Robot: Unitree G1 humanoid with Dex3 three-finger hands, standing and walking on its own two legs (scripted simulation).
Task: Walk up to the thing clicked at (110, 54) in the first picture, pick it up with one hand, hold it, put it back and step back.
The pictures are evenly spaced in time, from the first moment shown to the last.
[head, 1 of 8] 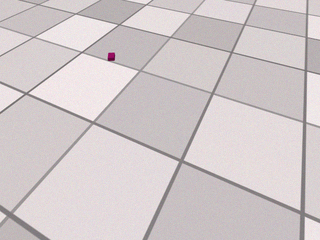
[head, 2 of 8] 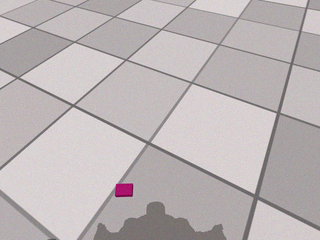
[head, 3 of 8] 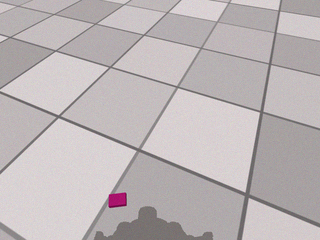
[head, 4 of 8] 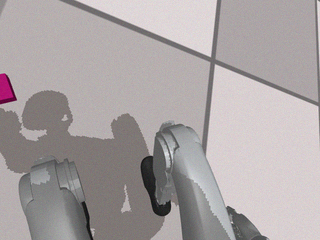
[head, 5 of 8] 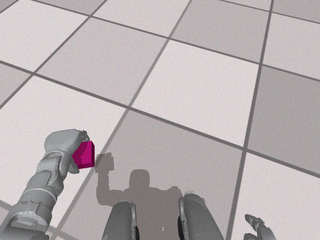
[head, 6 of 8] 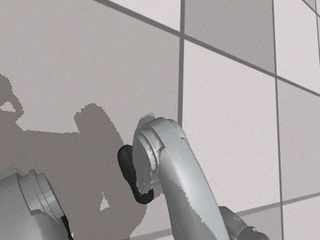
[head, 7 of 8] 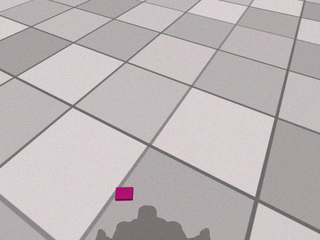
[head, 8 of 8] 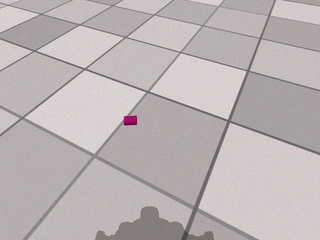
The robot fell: no
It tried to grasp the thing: yes
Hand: left
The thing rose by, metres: 0.68
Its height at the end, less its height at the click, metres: +0.00
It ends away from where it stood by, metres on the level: 0.01
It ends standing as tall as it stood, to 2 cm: yes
